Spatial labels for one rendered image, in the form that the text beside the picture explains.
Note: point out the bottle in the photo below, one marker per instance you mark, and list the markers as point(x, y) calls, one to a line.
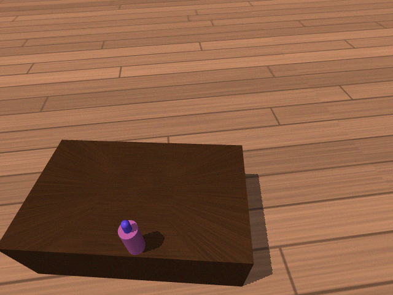
point(131, 236)

